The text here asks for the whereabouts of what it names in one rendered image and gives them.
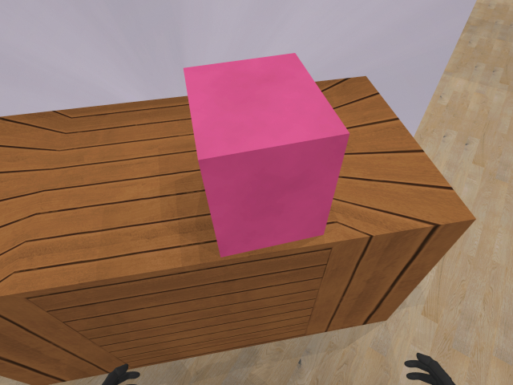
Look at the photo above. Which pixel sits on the robot right hand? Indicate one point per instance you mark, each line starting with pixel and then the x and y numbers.
pixel 437 376

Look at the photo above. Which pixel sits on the robot left hand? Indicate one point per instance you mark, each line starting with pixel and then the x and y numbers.
pixel 119 375

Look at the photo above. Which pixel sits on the carton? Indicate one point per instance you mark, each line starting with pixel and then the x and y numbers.
pixel 270 149

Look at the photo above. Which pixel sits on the pedestal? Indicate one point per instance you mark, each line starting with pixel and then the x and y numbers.
pixel 108 253

